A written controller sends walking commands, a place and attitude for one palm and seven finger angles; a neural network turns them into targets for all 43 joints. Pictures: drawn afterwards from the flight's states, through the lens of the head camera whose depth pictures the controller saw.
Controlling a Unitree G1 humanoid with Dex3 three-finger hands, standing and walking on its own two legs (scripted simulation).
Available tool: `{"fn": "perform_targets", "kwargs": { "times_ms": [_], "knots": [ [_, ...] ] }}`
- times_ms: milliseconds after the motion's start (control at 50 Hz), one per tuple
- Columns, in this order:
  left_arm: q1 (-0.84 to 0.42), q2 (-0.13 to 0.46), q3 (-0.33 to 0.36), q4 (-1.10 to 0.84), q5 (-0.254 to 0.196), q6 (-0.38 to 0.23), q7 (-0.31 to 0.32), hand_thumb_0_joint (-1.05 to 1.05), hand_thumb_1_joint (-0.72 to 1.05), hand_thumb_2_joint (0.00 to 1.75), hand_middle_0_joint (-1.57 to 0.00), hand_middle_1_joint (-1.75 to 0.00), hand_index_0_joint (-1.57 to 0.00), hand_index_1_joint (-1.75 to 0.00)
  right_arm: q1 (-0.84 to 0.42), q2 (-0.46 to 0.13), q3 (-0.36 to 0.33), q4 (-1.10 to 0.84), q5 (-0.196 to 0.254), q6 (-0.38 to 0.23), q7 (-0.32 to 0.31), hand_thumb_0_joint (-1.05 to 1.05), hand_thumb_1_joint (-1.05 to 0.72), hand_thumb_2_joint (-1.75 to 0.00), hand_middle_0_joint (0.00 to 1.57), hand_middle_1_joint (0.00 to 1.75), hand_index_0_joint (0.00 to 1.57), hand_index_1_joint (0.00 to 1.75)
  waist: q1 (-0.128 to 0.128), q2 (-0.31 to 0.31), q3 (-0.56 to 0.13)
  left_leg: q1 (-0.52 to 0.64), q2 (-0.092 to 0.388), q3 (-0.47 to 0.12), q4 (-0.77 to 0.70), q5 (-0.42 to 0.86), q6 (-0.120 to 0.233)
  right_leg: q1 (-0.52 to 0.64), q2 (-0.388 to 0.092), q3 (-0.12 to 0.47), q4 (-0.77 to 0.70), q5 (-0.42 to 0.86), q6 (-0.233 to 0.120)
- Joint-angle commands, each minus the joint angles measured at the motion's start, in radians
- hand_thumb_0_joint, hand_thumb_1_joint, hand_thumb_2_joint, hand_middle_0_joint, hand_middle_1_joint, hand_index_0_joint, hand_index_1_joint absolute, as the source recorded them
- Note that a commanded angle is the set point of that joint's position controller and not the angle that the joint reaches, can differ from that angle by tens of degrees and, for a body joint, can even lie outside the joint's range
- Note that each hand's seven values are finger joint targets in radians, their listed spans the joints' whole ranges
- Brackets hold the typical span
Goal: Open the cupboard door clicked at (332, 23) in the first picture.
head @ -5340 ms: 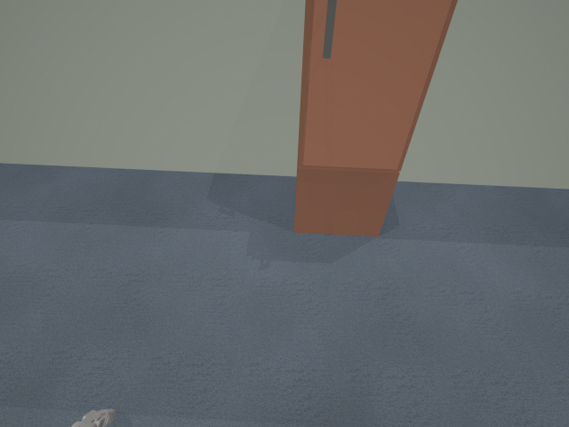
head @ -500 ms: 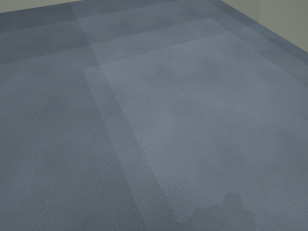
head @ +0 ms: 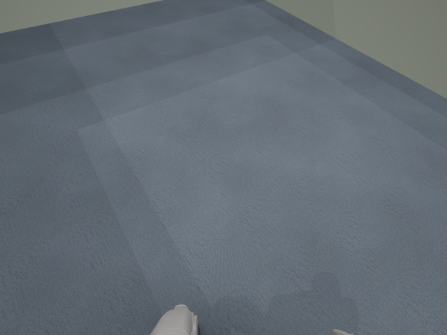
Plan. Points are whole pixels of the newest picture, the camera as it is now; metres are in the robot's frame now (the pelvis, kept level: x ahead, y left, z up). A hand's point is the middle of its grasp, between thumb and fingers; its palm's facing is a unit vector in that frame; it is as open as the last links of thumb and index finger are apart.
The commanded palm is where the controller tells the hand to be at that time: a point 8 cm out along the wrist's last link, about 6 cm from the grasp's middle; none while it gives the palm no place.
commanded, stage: turn to face it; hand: left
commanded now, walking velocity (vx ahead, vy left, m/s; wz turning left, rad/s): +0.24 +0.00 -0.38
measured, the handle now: out of the picture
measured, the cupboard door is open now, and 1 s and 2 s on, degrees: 0 0 0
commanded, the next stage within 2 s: none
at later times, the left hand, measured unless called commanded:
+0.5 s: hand (144, 272) +0.25 +0.20 -0.14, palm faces +0.07 -0.98 -0.19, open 7.4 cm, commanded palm none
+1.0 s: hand out of the picture +0.08 +0.22 -0.17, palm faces +0.45 -0.85 -0.27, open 7.4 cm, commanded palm none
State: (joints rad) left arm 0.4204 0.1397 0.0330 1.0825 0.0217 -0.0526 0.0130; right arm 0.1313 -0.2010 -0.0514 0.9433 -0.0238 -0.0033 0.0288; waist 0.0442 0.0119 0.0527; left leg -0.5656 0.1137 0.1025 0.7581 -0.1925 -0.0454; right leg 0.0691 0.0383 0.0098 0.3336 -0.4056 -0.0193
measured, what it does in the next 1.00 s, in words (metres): walks ahead, turning left: left foot, then right foot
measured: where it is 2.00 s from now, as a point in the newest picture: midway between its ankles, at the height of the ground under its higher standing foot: outside the picture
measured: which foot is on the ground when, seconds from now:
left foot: up 0.00-0.04, down 0.06-0.58, up 0.60-1.00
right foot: down 0.00-0.06, up 0.08-0.56, down 0.58-1.00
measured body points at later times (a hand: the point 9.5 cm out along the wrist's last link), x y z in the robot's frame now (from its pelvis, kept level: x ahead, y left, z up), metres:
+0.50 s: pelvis +0.13 +0.02 +0.01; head +0.15 +0.02 +0.46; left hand +0.25 +0.25 -0.13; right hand +0.11 -0.20 -0.15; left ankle +0.14 +0.11 -0.73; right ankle +0.15 -0.11 -0.70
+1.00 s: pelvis +0.14 +0.01 +0.00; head +0.18 +0.03 +0.45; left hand +0.06 +0.26 -0.15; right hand +0.36 -0.19 -0.13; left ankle +0.11 +0.13 -0.71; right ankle +0.15 -0.10 -0.73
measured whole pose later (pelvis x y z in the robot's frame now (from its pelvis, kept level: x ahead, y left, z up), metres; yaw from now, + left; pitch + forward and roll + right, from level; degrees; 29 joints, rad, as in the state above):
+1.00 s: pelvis +0.14 +0.01 +0.00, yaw +24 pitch +0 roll +0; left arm 0.26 0.23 0.06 0.95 0.03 0.02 0.02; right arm 0.11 -0.27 -0.08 0.91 -0.02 0.07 0.02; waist 0.03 -0.01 0.09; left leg -0.38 0.07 0.12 0.75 -0.37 -0.05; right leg -0.20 -0.17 -0.35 0.61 -0.38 0.01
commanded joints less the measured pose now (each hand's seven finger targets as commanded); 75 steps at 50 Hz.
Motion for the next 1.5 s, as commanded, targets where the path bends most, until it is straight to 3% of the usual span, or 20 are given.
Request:
{"fn": "perform_targets", "kwargs": {
  "times_ms": [0,20,40,60,120,180,420,500,520,560,580,660,920,980,1000,1020,1040,1140,1440,1480],
  "knots": [
    [-0.023,0.202,0.05,-0.042,-0.006,-0.022,0.015,0.0,0.9,0.9,-0.2,-0.3,-0.2,-0.3,0.192,-0.098,-0.022,-0.007,-0.004,-0.056,-0.025,0.0,-0.9,-0.9,0.2,0.3,0.2,0.3,-0.137,-0.1,-0.098,0.402,-0.085,0.034,-0.234,0.079,0.038,-0.128,-0.19,0.089,0.288,0.871,-0.076],
    [0.003,0.164,0.051,-0.049,-0.017,-0.02,0.009,0.0,0.9,0.9,-0.2,-0.3,-0.2,-0.3,0.334,-0.186,-0.04,0.034,-0.014,-0.062,-0.039,0.0,-0.9,-0.9,0.2,0.3,0.2,0.3,-0.181,0.034,-0.21,0.643,0.055,-0.103,-0.248,0.164,0.073,-0.273,-0.114,0.044,0.51,0.612,-0.04],
    [0.076,0.099,0.04,-0.055,-0.028,-0.011,-0.005,0.0,0.9,0.9,-0.2,-0.3,-0.2,-0.3,0.41,-0.298,-0.064,0.049,-0.017,-0.061,-0.045,0.0,-0.9,-0.9,0.2,0.3,0.2,0.3,-0.167,0.34,-0.319,0.851,0.356,-0.462,-0.312,0.255,0.166,-0.525,0.023,-0.039,0.841,-0.12,0.001],
    [0.039,0.118,0.041,-0.072,-0.022,-0.007,-0.001,0.0,0.9,0.9,-0.2,-0.3,-0.2,-0.3,0.376,-0.277,-0.048,0.04,-0.004,-0.05,-0.048,0.0,-0.9,-0.9,0.2,0.3,0.2,0.3,-0.153,0.283,-0.291,0.751,0.414,-0.553,-0.428,0.156,0.213,-0.577,-0.008,0.039,0.996,-0.194,-0.013],
    [-0.075,0.085,0.039,-0.056,-0.003,0.007,-0.015,0.0,0.9,0.9,-0.2,-0.3,-0.2,-0.3,0.184,-0.099,0.0,0.02,-0.002,-0.062,-0.053,0.0,-0.9,-0.9,0.2,0.3,0.2,0.3,-0.082,0.089,-0.001,0.348,0.271,-0.324,-0.512,0.143,0.185,-0.584,-0.116,0.029,0.991,0.02,0.005],
    [-0.005,0.029,0.024,-0.03,0.0,0.033,-0.012,0.0,0.9,0.9,-0.2,-0.3,-0.2,-0.3,0.157,-0.05,0.016,0.05,0.005,-0.075,-0.055,0.0,-0.9,-0.9,0.2,0.3,0.2,0.3,-0.018,0.113,-0.039,0.258,0.166,-0.126,-0.496,0.4,0.168,-0.451,-0.135,-0.024,0.81,0.053,0.036],
    [-0.285,0.074,0.038,-0.177,-0.006,0.066,0.013,0.0,0.9,0.9,-0.2,-0.3,-0.2,-0.3,0.226,-0.122,-0.035,0.052,-0.005,-0.01,-0.045,0.0,-0.9,-0.9,0.2,0.3,0.2,0.3,-0.075,0.122,-0.059,0.354,0.14,-0.316,-0.443,0.315,0.227,-0.491,-0.094,-0.052,0.454,0.01,0.086],
    [-0.227,0.084,0.044,-0.18,-0.016,0.052,0.018,0.0,0.9,0.9,-0.2,-0.3,-0.2,-0.3,0.198,-0.139,-0.048,0.032,0.002,0.003,-0.044,0.0,-0.9,-0.9,0.2,0.3,0.2,0.3,-0.039,0.113,-0.106,0.312,0.096,-0.333,-0.342,0.373,0.186,-0.312,-0.069,-0.066,0.188,0.139,0.078],
    [-0.199,0.105,0.048,-0.177,-0.016,0.044,0.022,0.0,0.9,0.9,-0.2,-0.3,-0.2,-0.3,0.192,-0.128,-0.051,0.022,0.008,0.004,-0.04,0.0,-0.9,-0.9,0.2,0.3,0.2,0.3,-0.027,0.065,-0.128,0.263,0.059,-0.312,-0.294,0.305,0.145,-0.206,-0.094,-0.053,0.059,0.245,0.073],
    [-0.142,0.252,0.076,-0.178,0.004,0.029,0.035,0.0,0.9,0.9,-0.2,-0.3,-0.2,-0.3,0.194,-0.031,-0.036,-0.026,0.017,0.004,-0.031,0.0,-0.9,-0.9,0.2,0.3,0.2,0.3,-0.009,-0.312,-0.152,-0.057,-0.149,-0.07,0.036,-0.336,0.009,0.028,-0.494,0.265,-0.013,0.568,-0.073],
    [-0.132,0.261,0.072,-0.187,-0.002,0.034,0.033,0.0,0.9,0.9,-0.2,-0.3,-0.2,-0.3,0.173,-0.075,-0.052,-0.032,0.008,0.017,-0.034,0.0,-0.9,-0.9,0.2,0.3,0.2,0.3,-0.003,-0.228,-0.149,-0.032,-0.119,-0.1,0.244,-0.422,0.006,-0.091,-0.56,0.247,-0.016,0.606,-0.146],
    [-0.269,0.152,0.044,-0.22,-0.006,0.03,0.033,0.0,0.9,0.9,-0.2,-0.3,-0.2,-0.3,0.177,-0.052,-0.051,0.002,0.0,0.05,-0.016,0.0,-0.9,-0.9,0.2,0.3,0.2,0.3,-0.079,-0.138,-0.033,-0.045,-0.055,-0.092,0.454,-0.218,-0.023,-0.215,-0.382,-0.017,0.002,0.597,-0.08],
    [-0.153,0.264,0.069,-0.203,0.011,0.053,0.019,0.0,0.9,0.9,-0.2,-0.3,-0.2,-0.3,-0.031,-0.081,-0.027,-0.113,0.007,0.048,0.002,0.0,-0.9,-0.9,0.2,0.3,0.2,0.3,-0.008,-0.234,-0.062,0.125,-0.057,0.038,0.004,-0.198,-0.009,-0.149,-0.423,-0.178,0.115,0.64,-0.08],
    [-0.163,0.28,0.076,-0.207,0.0,0.06,0.01,0.0,0.9,0.9,-0.2,-0.3,-0.2,-0.3,0.064,-0.142,-0.041,-0.107,0.001,0.034,0.0,0.0,-0.9,-0.9,0.2,0.3,0.2,0.3,-0.072,-0.133,-0.13,0.367,-0.072,0.045,-0.249,-0.008,0.017,-0.236,-0.404,-0.236,0.328,0.573,-0.014],
    [-0.163,0.248,0.073,-0.228,-0.008,0.062,0.004,0.0,0.9,0.9,-0.2,-0.3,-0.2,-0.3,0.149,-0.239,-0.066,-0.096,-0.003,0.022,-0.005,0.0,-0.9,-0.9,0.2,0.3,0.2,0.3,-0.119,0.086,-0.206,0.564,0.068,-0.166,-0.333,0.237,0.09,-0.415,-0.322,-0.263,0.553,0.359,0.054],
    [-0.211,0.183,0.05,-0.283,-0.014,0.062,-0.002,0.0,0.9,0.9,-0.2,-0.3,-0.2,-0.3,0.209,-0.35,-0.089,-0.088,0.004,0.017,-0.013,0.0,-0.9,-0.9,0.2,0.3,0.2,0.3,-0.151,0.349,-0.206,0.641,0.316,-0.494,-0.376,0.683,0.235,-0.666,-0.179,-0.217,0.781,-0.277,0.127],
    [-0.256,0.211,0.048,-0.302,-0.004,0.077,0.005,0.0,0.9,0.9,-0.2,-0.3,-0.2,-0.3,0.235,-0.35,-0.085,-0.062,0.014,0.024,-0.018,0.0,-0.9,-0.9,0.2,0.3,0.2,0.3,-0.147,0.21,-0.207,0.609,0.35,-0.433,-0.361,0.652,0.275,-0.67,-0.193,-0.097,0.851,-0.276,0.111],
    [-0.202,0.206,0.066,-0.236,-0.002,0.081,-0.009,0.0,0.9,0.9,-0.2,-0.3,-0.2,-0.3,0.003,-0.235,-0.05,-0.128,0.006,0.011,-0.034,0.0,-0.9,-0.9,0.2,0.3,0.2,0.3,-0.054,0.146,-0.115,0.418,0.126,-0.275,-0.398,0.346,0.182,-0.628,-0.174,-0.039,0.862,0.006,0.116],
    [-0.214,0.177,0.055,-0.289,-0.02,0.064,0.011,0.0,0.9,0.9,-0.2,-0.3,-0.2,-0.3,0.047,-0.231,-0.079,-0.121,0.0,0.03,-0.025,0.0,-0.9,-0.9,0.2,0.3,0.2,0.3,-0.044,0.16,-0.138,0.301,0.051,-0.468,-0.324,0.313,0.183,-0.313,-0.052,-0.038,0.242,0.067,0.097],
    [-0.134,0.259,0.074,-0.276,-0.007,0.045,0.023,0.0,0.9,0.9,-0.2,-0.3,-0.2,-0.3,0.057,-0.151,-0.07,-0.137,0.015,0.031,-0.018,0.0,-0.9,-0.9,0.2,0.3,0.2,0.3,-0.003,-0.077,-0.185,0.061,-0.074,-0.359,-0.13,0.016,0.072,-0.018,-0.245,0.118,-0.051,0.16,0.042]
  ]
}}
